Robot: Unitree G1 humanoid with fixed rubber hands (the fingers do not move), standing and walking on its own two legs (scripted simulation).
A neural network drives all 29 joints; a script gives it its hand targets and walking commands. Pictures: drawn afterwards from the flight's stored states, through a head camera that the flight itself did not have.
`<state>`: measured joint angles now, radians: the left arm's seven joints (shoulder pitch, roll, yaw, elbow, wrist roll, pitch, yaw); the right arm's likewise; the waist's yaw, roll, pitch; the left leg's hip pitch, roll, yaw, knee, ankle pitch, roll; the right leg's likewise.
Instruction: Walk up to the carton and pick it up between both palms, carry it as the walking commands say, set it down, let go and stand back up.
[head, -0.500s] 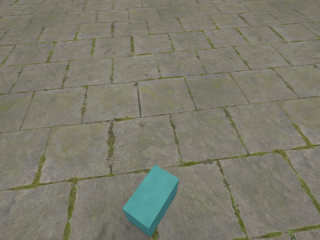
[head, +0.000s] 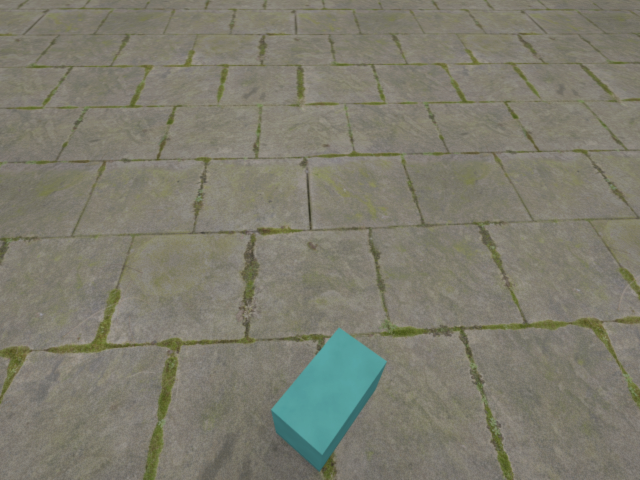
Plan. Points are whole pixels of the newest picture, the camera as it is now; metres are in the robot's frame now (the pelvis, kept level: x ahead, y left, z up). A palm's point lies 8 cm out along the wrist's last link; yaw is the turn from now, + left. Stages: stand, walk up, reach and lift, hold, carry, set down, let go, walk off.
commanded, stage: walk up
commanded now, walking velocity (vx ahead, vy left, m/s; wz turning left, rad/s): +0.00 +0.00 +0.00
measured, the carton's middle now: (329, 398) +0.42 -0.04 -0.66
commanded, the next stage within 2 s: none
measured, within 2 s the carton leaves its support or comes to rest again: neither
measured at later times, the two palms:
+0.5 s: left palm out of the picture +0.00 +0.24 -0.13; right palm out of the picture -0.01 -0.18 -0.13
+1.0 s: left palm out of the picture -0.04 +0.22 -0.13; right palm out of the picture -0.05 -0.20 -0.14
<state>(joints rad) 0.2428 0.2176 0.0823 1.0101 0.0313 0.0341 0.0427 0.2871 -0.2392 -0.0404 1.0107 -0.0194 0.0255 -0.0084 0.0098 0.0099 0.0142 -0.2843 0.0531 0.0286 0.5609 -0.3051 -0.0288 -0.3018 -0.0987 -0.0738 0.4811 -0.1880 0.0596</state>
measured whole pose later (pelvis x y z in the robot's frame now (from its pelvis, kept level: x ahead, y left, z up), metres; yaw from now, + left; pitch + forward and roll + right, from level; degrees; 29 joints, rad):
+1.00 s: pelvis -0.01 +0.01 +0.01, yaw -2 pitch -1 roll +0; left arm 0.35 0.11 0.01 1.12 0.01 0.00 0.04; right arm 0.32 -0.13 -0.03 1.14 -0.01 0.00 -0.03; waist 0.00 0.01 0.02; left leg -0.17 0.02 0.08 0.38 -0.19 0.01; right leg -0.12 0.01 -0.05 0.37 -0.23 -0.02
